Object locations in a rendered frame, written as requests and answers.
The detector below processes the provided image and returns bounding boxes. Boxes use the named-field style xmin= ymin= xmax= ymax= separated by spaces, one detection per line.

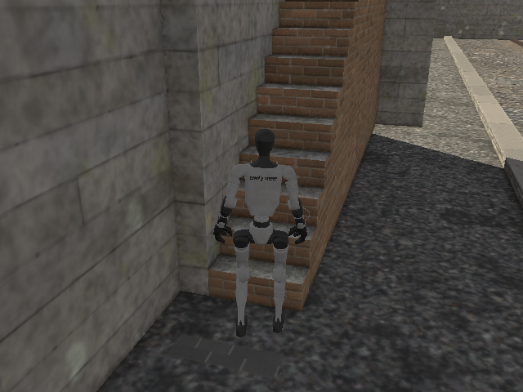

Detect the left robot upper arm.
xmin=224 ymin=163 xmax=247 ymax=209

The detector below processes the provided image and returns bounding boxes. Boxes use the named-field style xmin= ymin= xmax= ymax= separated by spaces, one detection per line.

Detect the right robot upper arm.
xmin=280 ymin=165 xmax=300 ymax=210

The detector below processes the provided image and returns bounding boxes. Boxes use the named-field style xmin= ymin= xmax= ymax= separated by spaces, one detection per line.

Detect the robot torso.
xmin=244 ymin=160 xmax=282 ymax=245

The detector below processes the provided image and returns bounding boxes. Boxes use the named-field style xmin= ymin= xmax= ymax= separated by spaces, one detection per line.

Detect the right robot hand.
xmin=288 ymin=226 xmax=307 ymax=244

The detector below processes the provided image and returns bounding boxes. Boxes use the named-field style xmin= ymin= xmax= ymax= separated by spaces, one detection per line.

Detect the left robot shin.
xmin=235 ymin=268 xmax=248 ymax=325

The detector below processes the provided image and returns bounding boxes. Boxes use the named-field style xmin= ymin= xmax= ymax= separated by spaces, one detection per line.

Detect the robot right forearm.
xmin=291 ymin=198 xmax=306 ymax=229

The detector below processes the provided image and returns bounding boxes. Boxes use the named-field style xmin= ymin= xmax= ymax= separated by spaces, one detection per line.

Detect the left robot hand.
xmin=213 ymin=224 xmax=232 ymax=243

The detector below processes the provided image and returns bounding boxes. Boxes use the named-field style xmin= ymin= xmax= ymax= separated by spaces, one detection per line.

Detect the robot left forearm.
xmin=217 ymin=196 xmax=232 ymax=228

